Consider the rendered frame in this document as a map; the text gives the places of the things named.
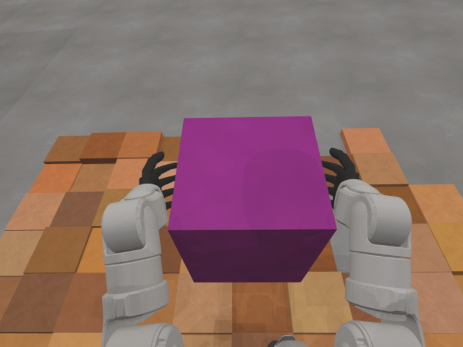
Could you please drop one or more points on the robot right forearm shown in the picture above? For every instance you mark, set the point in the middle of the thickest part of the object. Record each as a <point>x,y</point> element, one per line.
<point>379,281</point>

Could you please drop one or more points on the robot left upper arm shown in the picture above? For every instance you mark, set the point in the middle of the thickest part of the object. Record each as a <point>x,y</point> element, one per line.
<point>152,335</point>

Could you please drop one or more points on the robot left hand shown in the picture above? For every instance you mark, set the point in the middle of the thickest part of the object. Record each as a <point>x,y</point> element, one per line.
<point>150,174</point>

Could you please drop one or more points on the robot right shin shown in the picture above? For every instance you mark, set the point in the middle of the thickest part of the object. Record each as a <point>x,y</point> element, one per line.
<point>286,337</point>

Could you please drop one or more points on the robot left forearm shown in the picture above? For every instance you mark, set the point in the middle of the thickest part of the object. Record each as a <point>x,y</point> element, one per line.
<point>131,252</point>

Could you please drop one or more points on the robot right hand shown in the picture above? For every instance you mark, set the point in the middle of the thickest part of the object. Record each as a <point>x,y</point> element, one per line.
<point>343,174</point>

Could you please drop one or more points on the carton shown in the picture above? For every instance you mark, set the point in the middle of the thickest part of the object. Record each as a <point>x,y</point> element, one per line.
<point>250,201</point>

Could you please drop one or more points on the robot right upper arm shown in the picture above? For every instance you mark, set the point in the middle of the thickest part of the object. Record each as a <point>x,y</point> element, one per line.
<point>356,333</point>

